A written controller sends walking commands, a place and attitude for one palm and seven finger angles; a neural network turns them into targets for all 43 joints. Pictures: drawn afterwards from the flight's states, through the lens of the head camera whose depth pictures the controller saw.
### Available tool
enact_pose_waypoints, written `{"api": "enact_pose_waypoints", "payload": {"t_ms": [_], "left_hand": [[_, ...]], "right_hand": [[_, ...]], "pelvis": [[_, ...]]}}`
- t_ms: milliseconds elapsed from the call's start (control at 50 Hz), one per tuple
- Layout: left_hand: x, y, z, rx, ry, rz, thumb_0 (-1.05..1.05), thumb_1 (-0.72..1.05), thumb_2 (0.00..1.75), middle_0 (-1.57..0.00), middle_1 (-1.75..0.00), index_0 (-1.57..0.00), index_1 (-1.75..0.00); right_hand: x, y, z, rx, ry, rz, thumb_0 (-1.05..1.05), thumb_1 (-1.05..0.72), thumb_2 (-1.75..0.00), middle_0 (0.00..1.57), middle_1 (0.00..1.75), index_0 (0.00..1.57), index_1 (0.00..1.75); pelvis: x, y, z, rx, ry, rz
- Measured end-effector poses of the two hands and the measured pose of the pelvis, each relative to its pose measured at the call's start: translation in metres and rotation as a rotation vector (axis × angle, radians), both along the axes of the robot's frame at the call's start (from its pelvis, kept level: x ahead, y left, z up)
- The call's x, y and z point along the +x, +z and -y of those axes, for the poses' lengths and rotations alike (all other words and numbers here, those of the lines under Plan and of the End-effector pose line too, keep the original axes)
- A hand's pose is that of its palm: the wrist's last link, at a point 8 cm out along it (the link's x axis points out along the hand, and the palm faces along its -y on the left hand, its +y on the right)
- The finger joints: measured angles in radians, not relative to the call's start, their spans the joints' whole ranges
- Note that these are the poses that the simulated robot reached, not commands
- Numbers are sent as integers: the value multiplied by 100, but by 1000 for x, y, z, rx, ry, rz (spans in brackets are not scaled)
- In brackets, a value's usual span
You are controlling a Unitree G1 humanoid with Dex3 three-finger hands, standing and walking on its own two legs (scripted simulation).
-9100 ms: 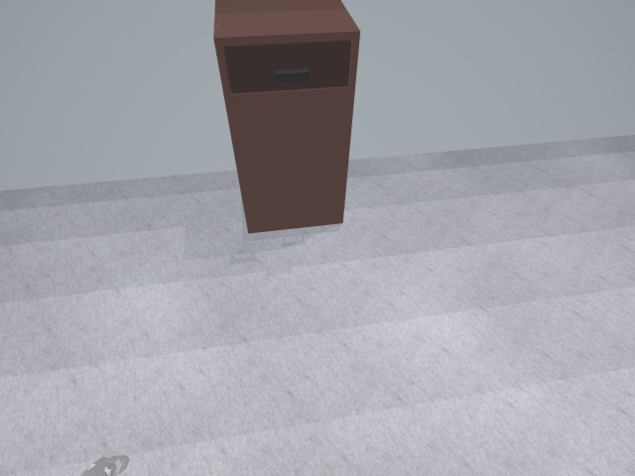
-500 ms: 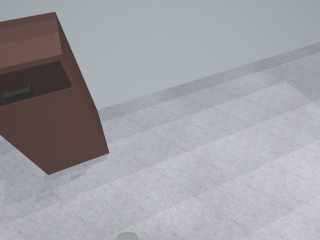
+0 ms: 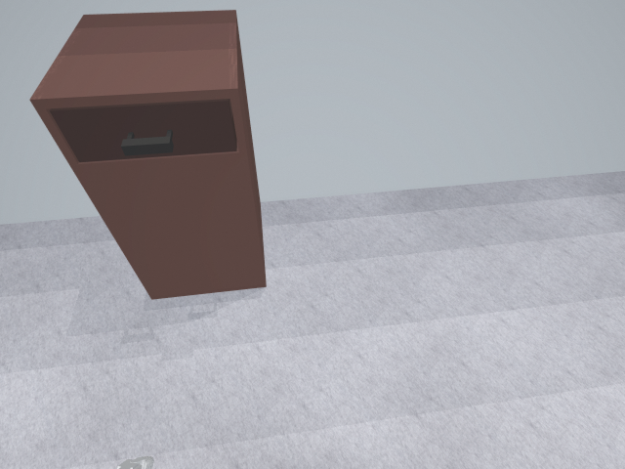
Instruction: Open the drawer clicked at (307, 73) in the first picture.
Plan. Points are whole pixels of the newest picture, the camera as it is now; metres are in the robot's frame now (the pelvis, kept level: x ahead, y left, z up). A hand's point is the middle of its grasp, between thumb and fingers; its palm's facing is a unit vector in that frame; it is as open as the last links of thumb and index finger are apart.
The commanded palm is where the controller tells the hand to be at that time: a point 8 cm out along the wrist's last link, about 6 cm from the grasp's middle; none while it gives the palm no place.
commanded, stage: turn to face it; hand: left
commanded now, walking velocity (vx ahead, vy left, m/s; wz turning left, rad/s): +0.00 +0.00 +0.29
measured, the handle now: (149, 140) +0.77 +0.41 -0.06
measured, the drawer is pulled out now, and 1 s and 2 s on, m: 0.00 0.00 0.00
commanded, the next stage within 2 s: take the last steps up to it in 0.14 s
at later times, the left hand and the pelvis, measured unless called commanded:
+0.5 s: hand out of the picture -0.06 +0.17 -0.16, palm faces +0.28 -0.93 -0.22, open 7.3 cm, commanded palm none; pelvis -0.01 -0.01 +0.01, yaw +11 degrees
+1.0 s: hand out of the picture +0.12 +0.27 -0.17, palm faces +0.22 -0.96 -0.17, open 7.3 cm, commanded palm none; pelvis +0.09 +0.09 +0.00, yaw +11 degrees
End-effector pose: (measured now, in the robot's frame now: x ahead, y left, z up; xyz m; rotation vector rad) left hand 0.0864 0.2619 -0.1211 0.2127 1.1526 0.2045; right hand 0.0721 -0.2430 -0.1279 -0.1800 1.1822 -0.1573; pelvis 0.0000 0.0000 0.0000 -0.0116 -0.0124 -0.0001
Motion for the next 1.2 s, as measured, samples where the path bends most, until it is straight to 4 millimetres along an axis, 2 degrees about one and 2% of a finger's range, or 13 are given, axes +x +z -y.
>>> {"api": "enact_pose_waypoints", "payload": {"t_ms": [120,260,380,480,580,660,720,800,920,1020,1120,1160,1200], "left_hand": [[-5,4,33,27,7,55,0,91,89,-20,-30,-20,-30],[-52,11,55,7,85,1,0,91,89,-20,-30,-21,-30],[-99,3,59,-34,176,-58,0,91,89,-20,-30,-21,-30],[-150,-6,50,-70,268,-142,0,91,89,-20,-30,-21,-30],[-202,-21,27,-113,347,-267,0,91,89,-20,-30,-21,-30],[-217,-32,2,-136,351,-366,0,91,89,-20,-30,-20,-30],[-196,-27,-17,-137,325,-355,1,91,89,-20,-30,-20,-30],[-146,-22,-39,-128,295,-259,1,91,90,-20,-30,-20,-30],[-56,-21,-56,-119,249,-142,0,91,90,-19,-30,-20,-30],[32,-20,-57,-116,176,-69,0,91,90,-19,-30,-20,-30],[130,-21,-48,-105,88,19,0,91,90,-19,-30,-20,-30],[163,-26,-44,-94,72,70,0,91,90,-20,-30,-20,-30],[182,-28,-39,-89,82,105,0,91,90,-20,-30,-20,-30]], "right_hand": [[-18,-28,24,47,-8,-61,0,-90,-90,21,30,20,30],[-27,-25,42,45,25,-125,0,-91,-90,20,30,20,30],[-27,-17,40,18,93,-168,0,-91,-90,20,30,19,30],[-2,-7,17,-1,172,-152,0,-91,-90,20,30,19,30],[40,3,-29,-16,249,-42,0,-91,-90,20,30,19,30],[54,4,-65,-17,239,46,0,-91,-90,20,30,20,30],[43,7,-82,-11,200,31,0,-92,-90,20,30,20,30],[20,4,-89,-17,164,-63,-1,-94,-90,20,30,20,30],[-18,-5,-102,8,94,-238,0,-92,-90,20,30,20,30],[-35,-10,-113,37,27,-365,0,-91,-90,20,30,20,30],[-32,-17,-114,65,-34,-477,0,-91,-90,20,30,20,30],[-21,-24,-110,75,-50,-512,0,-91,-90,20,30,20,30],[0,-30,-104,78,-52,-517,0,-91,-90,20,30,20,30]], "pelvis": [[-4,-11,26,23,42,3],[-9,0,36,42,106,16],[-11,4,31,35,153,12],[-11,6,14,28,188,5],[-6,0,-17,12,204,4],[2,-6,-44,-1,186,19],[12,1,-58,-10,188,24],[28,6,-72,-1,193,23],[64,4,-84,20,192,17],[102,-1,-85,21,187,14],[151,-12,-79,11,171,16],[174,-22,-72,20,168,21],[190,-26,-67,16,164,29]]}}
